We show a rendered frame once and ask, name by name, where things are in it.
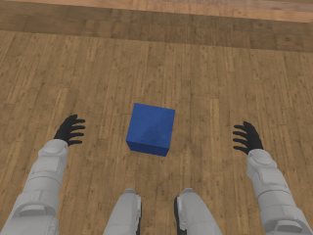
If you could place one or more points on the right robot hand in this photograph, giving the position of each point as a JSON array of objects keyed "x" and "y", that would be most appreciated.
[{"x": 252, "y": 141}]

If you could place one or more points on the robot right forearm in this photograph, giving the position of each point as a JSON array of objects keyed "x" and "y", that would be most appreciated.
[{"x": 278, "y": 211}]

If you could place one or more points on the robot left forearm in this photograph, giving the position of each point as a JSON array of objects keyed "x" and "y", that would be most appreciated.
[{"x": 40, "y": 195}]

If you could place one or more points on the robot left upper arm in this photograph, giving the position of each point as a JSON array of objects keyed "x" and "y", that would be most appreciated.
[{"x": 33, "y": 225}]

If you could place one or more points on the left robot thigh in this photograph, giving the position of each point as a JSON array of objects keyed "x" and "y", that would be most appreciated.
[{"x": 124, "y": 215}]

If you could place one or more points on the left robot hand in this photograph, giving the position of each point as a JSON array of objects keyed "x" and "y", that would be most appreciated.
[{"x": 64, "y": 132}]

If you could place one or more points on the carton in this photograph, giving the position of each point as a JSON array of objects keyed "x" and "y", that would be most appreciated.
[{"x": 150, "y": 129}]

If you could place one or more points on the right robot shin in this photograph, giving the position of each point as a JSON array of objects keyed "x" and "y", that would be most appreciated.
[{"x": 183, "y": 221}]

